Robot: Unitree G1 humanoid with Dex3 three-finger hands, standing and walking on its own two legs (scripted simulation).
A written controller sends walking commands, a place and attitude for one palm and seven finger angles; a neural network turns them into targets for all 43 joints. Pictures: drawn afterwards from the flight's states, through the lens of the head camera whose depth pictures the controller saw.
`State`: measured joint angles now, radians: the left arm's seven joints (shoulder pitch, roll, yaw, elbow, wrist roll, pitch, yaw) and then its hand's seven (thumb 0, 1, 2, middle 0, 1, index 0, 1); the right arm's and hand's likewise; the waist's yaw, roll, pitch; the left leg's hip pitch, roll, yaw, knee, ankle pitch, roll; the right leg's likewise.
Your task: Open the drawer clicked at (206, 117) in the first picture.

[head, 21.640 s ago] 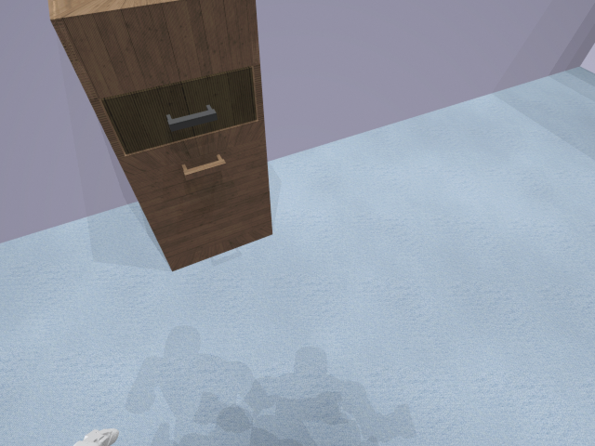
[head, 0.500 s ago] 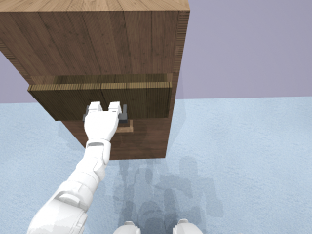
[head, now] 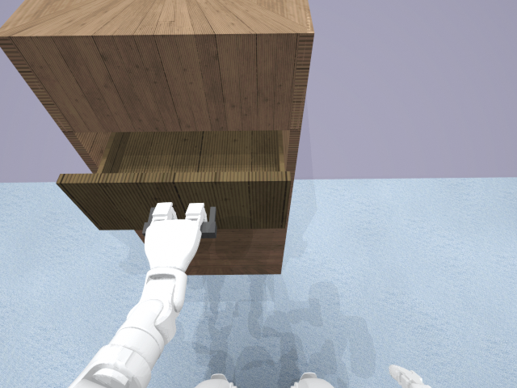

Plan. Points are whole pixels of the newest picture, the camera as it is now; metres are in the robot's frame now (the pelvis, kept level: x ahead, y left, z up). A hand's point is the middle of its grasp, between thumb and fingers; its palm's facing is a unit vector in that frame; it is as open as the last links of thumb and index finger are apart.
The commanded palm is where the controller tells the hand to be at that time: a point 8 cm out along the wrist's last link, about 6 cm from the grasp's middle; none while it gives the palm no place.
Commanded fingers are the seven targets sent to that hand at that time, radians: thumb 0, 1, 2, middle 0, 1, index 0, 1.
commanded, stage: pull the drawer open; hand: left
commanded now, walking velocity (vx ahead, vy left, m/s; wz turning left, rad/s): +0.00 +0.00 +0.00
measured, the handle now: (181, 221) +0.40 +0.15 -0.03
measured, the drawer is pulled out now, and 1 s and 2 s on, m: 0.11 0.21 0.30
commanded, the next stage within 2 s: open the thumb to release the handle in 1.98 s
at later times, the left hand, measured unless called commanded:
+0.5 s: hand (179, 283) +0.30 +0.15 -0.06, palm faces -0.02 -0.08 -1.00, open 5.5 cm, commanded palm +0.25 +0.14 -0.01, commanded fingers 0.00 0.90 0.90 -0.40 -1.35 -0.40 -1.35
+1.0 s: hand (176, 307) +0.26 +0.14 -0.06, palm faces -0.02 -0.12 -0.99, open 5.6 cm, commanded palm +0.20 +0.14 -0.01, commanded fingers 0.00 0.90 0.90 -0.40 -1.35 -0.40 -1.35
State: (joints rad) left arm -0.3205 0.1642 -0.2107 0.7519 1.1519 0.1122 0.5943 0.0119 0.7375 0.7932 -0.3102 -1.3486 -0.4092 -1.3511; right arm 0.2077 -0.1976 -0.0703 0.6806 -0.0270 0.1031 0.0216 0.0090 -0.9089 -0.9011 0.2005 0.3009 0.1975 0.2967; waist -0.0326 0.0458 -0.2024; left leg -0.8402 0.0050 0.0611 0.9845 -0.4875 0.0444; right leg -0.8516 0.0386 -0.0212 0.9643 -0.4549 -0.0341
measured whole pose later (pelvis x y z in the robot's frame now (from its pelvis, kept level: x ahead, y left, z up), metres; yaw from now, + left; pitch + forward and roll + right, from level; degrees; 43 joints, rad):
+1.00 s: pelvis +0.00 -0.01 +0.00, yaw +0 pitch +17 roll +0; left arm 0.10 0.15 -0.28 0.36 1.17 0.12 0.59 0.04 0.72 0.78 -0.28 -1.35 -0.42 -1.35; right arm 0.14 -0.20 -0.04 0.60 -0.02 0.10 0.04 0.01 -0.91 -0.90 0.20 0.30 0.20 0.30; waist 0.02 0.04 -0.20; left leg -0.79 0.00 0.07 1.00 -0.50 0.03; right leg -0.81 0.03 -0.02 1.01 -0.48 -0.04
